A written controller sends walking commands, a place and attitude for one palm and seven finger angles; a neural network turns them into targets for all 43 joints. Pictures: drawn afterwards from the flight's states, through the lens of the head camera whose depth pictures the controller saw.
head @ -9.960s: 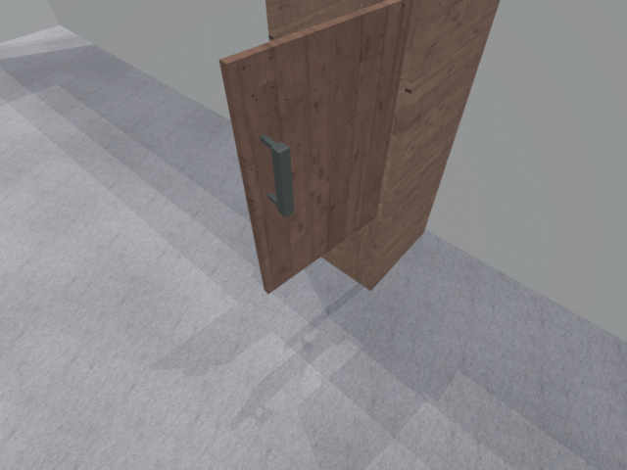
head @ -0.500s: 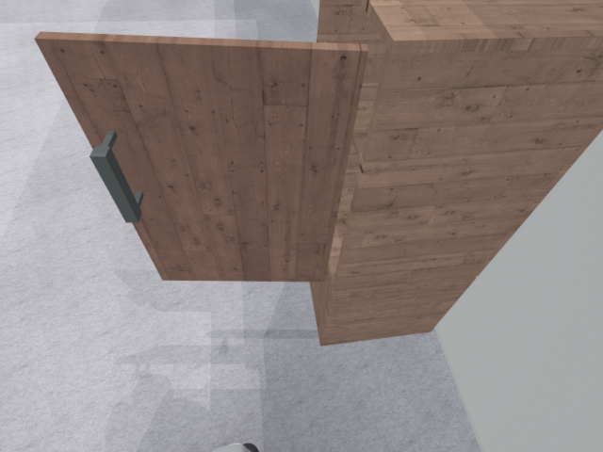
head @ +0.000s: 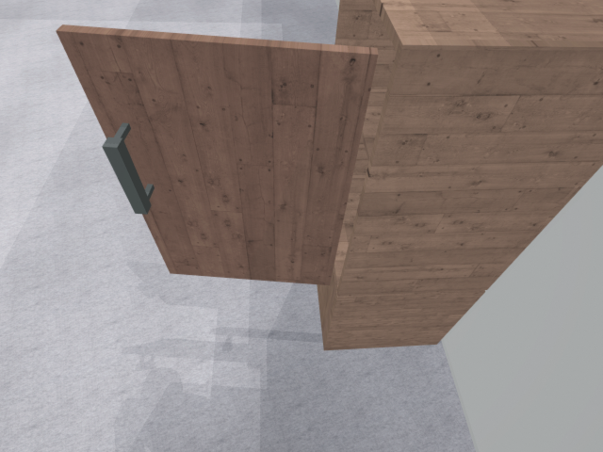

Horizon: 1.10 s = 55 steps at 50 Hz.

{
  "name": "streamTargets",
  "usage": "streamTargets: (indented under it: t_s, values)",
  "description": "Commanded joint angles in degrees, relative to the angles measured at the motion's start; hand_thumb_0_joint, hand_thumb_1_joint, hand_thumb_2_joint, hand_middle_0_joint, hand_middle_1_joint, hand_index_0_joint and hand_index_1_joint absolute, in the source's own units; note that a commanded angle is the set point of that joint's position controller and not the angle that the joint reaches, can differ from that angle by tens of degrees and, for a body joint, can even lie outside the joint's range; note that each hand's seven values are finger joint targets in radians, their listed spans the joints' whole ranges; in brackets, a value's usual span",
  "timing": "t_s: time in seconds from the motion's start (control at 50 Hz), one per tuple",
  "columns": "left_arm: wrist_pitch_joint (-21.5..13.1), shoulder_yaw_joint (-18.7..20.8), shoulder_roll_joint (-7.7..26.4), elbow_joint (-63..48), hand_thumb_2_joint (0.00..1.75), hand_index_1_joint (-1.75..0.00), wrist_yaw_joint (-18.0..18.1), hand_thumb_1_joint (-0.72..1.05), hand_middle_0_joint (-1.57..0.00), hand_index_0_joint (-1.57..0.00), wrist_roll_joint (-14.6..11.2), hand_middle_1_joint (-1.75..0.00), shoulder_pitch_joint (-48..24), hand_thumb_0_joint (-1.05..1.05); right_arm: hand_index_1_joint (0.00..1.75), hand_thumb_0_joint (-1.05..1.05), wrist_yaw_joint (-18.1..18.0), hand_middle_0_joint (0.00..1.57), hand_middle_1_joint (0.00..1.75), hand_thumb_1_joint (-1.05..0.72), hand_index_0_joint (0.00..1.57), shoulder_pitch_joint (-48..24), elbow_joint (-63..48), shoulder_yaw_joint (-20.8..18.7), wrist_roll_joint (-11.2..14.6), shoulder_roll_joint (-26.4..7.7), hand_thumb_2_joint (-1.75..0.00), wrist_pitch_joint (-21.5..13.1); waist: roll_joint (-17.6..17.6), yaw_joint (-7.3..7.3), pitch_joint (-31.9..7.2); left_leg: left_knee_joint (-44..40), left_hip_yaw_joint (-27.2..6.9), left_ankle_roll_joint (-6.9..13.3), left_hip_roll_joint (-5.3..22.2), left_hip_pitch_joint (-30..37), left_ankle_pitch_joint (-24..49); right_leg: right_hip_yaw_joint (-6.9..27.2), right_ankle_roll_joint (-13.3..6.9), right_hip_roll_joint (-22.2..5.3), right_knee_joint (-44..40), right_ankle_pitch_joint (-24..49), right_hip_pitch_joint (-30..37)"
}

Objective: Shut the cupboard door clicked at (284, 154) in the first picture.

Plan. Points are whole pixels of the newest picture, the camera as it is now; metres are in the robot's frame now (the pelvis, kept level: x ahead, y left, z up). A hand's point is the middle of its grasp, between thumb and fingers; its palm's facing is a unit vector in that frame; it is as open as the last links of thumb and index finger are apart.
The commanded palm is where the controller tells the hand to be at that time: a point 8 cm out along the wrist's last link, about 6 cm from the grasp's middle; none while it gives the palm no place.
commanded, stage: come to a stop and stand still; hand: left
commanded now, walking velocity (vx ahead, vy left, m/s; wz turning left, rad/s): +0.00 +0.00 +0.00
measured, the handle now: (133, 170) +0.50 +0.33 +0.04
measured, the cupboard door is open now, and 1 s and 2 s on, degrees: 83 83 83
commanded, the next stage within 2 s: look again from close up in 0.06 s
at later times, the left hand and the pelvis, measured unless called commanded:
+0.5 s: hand out of the picture +0.03 +0.19 -0.16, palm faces -0.02 -0.96 -0.26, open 7.4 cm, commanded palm none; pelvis -0.01 +0.00 +0.00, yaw -2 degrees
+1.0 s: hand out of the picture +0.00 +0.16 -0.17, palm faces +0.01 -0.98 -0.20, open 7.4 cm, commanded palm none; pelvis +0.00 -0.02 +0.00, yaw -1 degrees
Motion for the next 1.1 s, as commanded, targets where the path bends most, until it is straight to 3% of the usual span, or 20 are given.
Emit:
streamTargets:
  t_s: [0.0, 0.06, 0.12, 0.14, 0.16, 0.18, 0.2, 0.22, 0.24, 0.3, 0.38, 0.46, 0.68, 0.76, 0.82, 0.88, 0.98, 1.0, 1.04, 1.08]
  values:
    - [-0.9, 0.17, 3.86, -0.86, 0.9, -0.3, -0.36, 0.9, -0.2, -0.2, 0.34, -0.3, 3.13, 0.0, 0.3, 0.0, -0.47, 0.2, 0.3, -0.9, 0.2, 0.74, -2.29, -1.02, 0.22, -8.11, -0.9, -0.9, 7.24, -0.36, -2.21, -9.5, -8.84, 1.63, 8.99, 1.47, 14.23, 1.61, -2.47, -0.64, -6.34, 7.12, -0.09]
    - [-1.86, -0.16, 4.89, -0.21, 0.9, -0.3, -0.57, 0.9, -0.2, -0.2, 0.43, -0.3, 2.19, 0.0, 0.3, 0.0, -0.09, 0.2, 0.3, -0.9, 0.2, 1.12, -2.12, -0.96, 0.37, -7.04, -0.9, -1.0, -0.45, -1.73, -1.97, -7.94, -6.11, -0.63, 6.33, 3.82, 10.91, 4.36, -3.14, -2.9, -10.1, 13.15, -1.41]
    - [-2.3, -0.35, 4.99, 0.01, 0.9, -0.3, -0.59, 0.9, -0.2, -0.2, 0.36, -0.3, 1.64, 0.0, 0.3, 0.0, 0.04, 0.2, 0.3, -0.9, 0.2, 1.65, -1.2, -0.68, 0.39, -6.74, -0.9, -1.31, 0.62, -1.98, -2.76, -8.5, -5.82, -0.72, 6.6, 5.77, 12.51, 3.82, -2.94, -2.63, -10.93, 13.48, -1.16]
    - [-3.83, -1.11, 4.39, -0.16, 0.9, -0.3, 2.03, 0.9, -0.2, -0.2, 1.53, -0.3, 6.38, 0.0, 0.3, 0.0, 0.58, 0.2, 0.3, -0.9, 0.2, 0.01, -5.38, -0.52, 0.59, -9.29, -0.9, -2.52, 5.1, -1.52, -2.32, 2.57, -5.11, -1.4, 8.13, 5.71, 30.29, 6.18, -2.38, -3.18, -7.29, 26.65, -3.87]
    - [-4.17, -0.62, 7.41, -2.96, 0.9, -0.3, 1.84, 0.9, -0.2, -0.2, 0.84, -0.3, 4.84, 0.0, 0.3, 0.0, 0.98, 0.2, 0.3, -0.9, 0.2, 2.76, -5.97, -0.48, 0.03, -7.93, -0.9, -2.64, 7.07, -2.46, -7.52, 1.49, -5.96, -0.88, 7.72, 4.38, 22.66, 5.1, -4.18, -3.71, -4.89, 20.24, -0.46]
    - [-3.83, -0.66, 6.66, -3.22, 0.9, -0.3, 1.41, 0.9, -0.2, -0.2, 0.65, -0.3, 3.88, 0.0, 0.3, 0.0, 0.84, 0.2, 0.3, -0.9, 0.2, 1.87, -6.14, -0.38, 0.01, -8.06, -0.9, -2.59, 8.85, -2.24, -6.82, -0.37, -5.95, -0.17, 7.99, 4.65, 21.67, 4.29, -4.72, -2.64, -4.09, 14.72, -2.17]
    - [-3.74, -0.9, 6.15, -3.45, 0.9, -0.3, 1.22, 0.9, -0.2, -0.2, 0.63, -0.3, 4.23, 0.0, 0.3, 0.0, 0.88, 0.2, 0.3, -0.9, 0.2, 2.99, -6.44, -0.14, -0.01, -8.27, -0.9, -2.65, 9.45, -2.71, -8.13, -0.9, -6.81, 0.35, 8.48, 5.09, 24.59, 3.03, -4.55, -1.07, -3.36, 12.16, -2.05]
    - [-3.96, -0.97, 6.22, -3.88, 0.9, -0.3, 1.01, 0.9, -0.2, -0.2, 0.54, -0.3, 4.49, 0.0, 0.3, 0.0, 0.79, 0.2, 0.3, -0.9, 0.2, 3.04, -6.59, 0.2, -0.16, -7.99, -0.9, -3.02, 11.06, -1.99, -9.41, -0.77, -6.74, 0.76, 8.44, 5.77, 28.58, 2.38, -4.44, -0.52, -2.54, 14.7, -0.83]
    - [-3.88, -0.93, 6.08, -3.97, 0.9, -0.3, 0.99, 0.9, -0.2, -0.2, 0.46, -0.3, 4.68, 0.0, 0.3, 0.0, 0.68, 0.2, 0.3, -0.9, 0.2, 2.99, -7.08, 0.16, -0.03, -8.2, -0.9, -2.95, 8.95, -2.22, -9.46, -0.76, -6.74, 1.07, 8.41, 5.98, 28.8, 2.09, -4.3, -0.11, -2.18, 14.14, -0.61]
    - [-3.38, -1.43, 5.5, -4.34, 0.9, -0.3, 0.76, 0.9, -0.2, -0.2, 0.31, -0.3, 4.03, 0.0, 0.3, 0.0, 0.52, 0.2, 0.3, -0.9, 0.2, 2.72, -7.6, 0.36, 0.14, -8.35, -0.9, -2.68, 3.3, -2.27, -4.65, -2.32, -6.48, 1.14, 7.79, 3.5, 21.06, 2.62, -3.98, -0.23, -3.64, 12.59, -2.49]
    - [-2.93, -1.66, 6.2, -4.69, 0.9, -0.3, 0.25, 0.9, -0.2, -0.2, 0.3, -0.3, 3.03, 0.0, 0.3, 0.0, 0.88, 0.2, 0.3, -0.9, 0.2, 2.38, -6.96, 0.8, 0.15, -7.81, -0.9, -2.3, 0.68, -1.99, 1.46, -6.39, -5.93, 0.69, 6.55, -0.48, 7.33, 3.84, -3.83, -0.55, -5.96, 7.04, -4.82]
    - [-2.73, -1.67, 6.86, -4.76, 0.9, -0.3, -0.03, 0.9, -0.2, -0.2, 0.3, -0.3, 3.15, 0.0, 0.3, 0.0, 1.08, 0.2, 0.3, -0.9, 0.2, 2.99, -5.89, 1.05, 0.01, -7.96, -0.9, -2.27, 0.89, -1.85, 2.21, -8.79, -5.7, 0.5, 6.19, -0.93, 2.16, 4.39, -3.91, -0.51, -7.16, 3.33, -5.45]
    - [-3.37, -1.79, 7.33, -3.08, 0.9, -0.3, -0.12, 0.9, -0.2, -0.2, -0.09, -0.3, 3.57, 0.0, 0.3, 0.0, 0.78, 0.2, 0.3, -0.9, 0.2, 5.05, -1.63, 1.6, 0.28, -7.32, -0.9, -2.94, 1.42, -1.59, -3.28, -7.52, -4.27, -0.02, 6.58, 3.21, 10.5, 5.06, -3.94, -1.58, -8.04, 13.19, -1.31]
    - [-3.35, -1.87, 7.03, -1.93, 0.9, -0.3, -0.09, 0.9, -0.2, -0.2, -0.08, -0.3, 3.82, 0.0, 0.3, 0.0, 0.62, 0.2, 0.3, -0.9, 0.2, 5.22, -0.17, 1.74, 0.4, -6.95, -0.9, -2.92, 2.31, -1.54, -1.37, -7.99, -4.08, -0.17, 6.78, 2.85, 10.38, 4.89, -3.94, -1.52, -8.72, 13.29, -1.71]
    - [-3.26, -1.42, 7.43, -1.63, 0.9, -0.3, 0.03, 0.9, -0.2, -0.2, 0.19, -0.3, 4.35, 0.0, 0.3, 0.0, 0.75, 0.2, 0.3, -0.9, 0.2, 5.47, 0.24, 1.67, 0.33, -6.44, -0.9, -2.33, 1.44, -1.22, -0.3, -6.51, -2.94, -0.52, 5.82, 1.47, 6.77, 6.0, -4.67, -2.59, -9.22, 10.67, -1.62]
    - [-3.07, -0.47, 8.82, -1.71, 0.9, -0.3, 0.11, 0.9, -0.2, -0.2, 0.3, -0.3, 5.17, 0.0, 0.3, 0.0, 0.98, 0.2, 0.3, -0.9, 0.2, 4.92, -0.75, 1.34, 0.11, -6.4, -0.9, -1.74, -0.56, -0.93, -0.21, -3.57, -1.31, -1.24, 4.26, -1.08, 3.28, 9.12, -6.29, -5.44, -10.18, 8.69, -1.13]
    - [-2.85, 0.97, 10.51, -2.24, 0.9, -0.3, 0.41, 0.9, -0.2, -0.2, 0.55, -0.3, 6.32, 0.0, 0.3, 0.0, 1.14, 0.2, 0.3, -0.9, 0.2, 3.71, -2.53, 0.83, 0.05, -5.95, -0.9, -1.19, -5.25, -0.3, 1.09, 1.91, 0.6, -2.03, 2.86, -5.19, 0.58, 13.03, -9.04, -10.81, -10.55, 15.93, 0.17]
    - [-2.81, 1.24, 10.47, -2.5, 0.9, -0.3, 0.49, 0.9, -0.2, -0.2, 0.64, -0.3, 6.14, 0.0, 0.3, 0.0, 1.1, 0.2, 0.3, -0.9, 0.2, 4.09, -2.65, 0.74, 0.05, -5.99, -0.9, -1.24, -5.15, -0.55, 0.85, 1.3, 0.57, -2.03, 2.98, -4.52, 1.1, 12.53, -9.18, -11.06, -9.31, 17.95, -0.13]
    - [-2.45, 1.59, 10.13, -3.43, 0.9, -0.3, 0.59, 0.9, -0.2, -0.2, 0.78, -0.3, 5.33, 0.0, 0.3, 0.0, 1.1, 0.2, 0.3, -0.9, 0.2, 5.53, -2.67, 0.55, 0.11, -6.3, -0.9, -1.4, -3.59, -1.21, 0.4, -0.34, 0.13, -1.53, 3.27, -1.6, 6.46, 9.4, -7.93, -9.01, -5.73, 19.25, -1.61]
    - [-1.91, 1.43, 8.53, -4.15, 0.9, -0.3, 0.54, 0.9, -0.2, -0.2, 0.81, -0.3, 4.59, 0.0, 0.3, 0.0, 0.95, 0.2, 0.3, -0.9, 0.2, 7.45, -2.47, 0.05, -0.04, -8.4, -0.9, -1.6, 4.16, -1.99, -1.43, -2.17, -3.43, 0.4, 6.68, 4.59, 17.55, 3.37, -5.4, -3.94, 0.98, 14.79, -5.22]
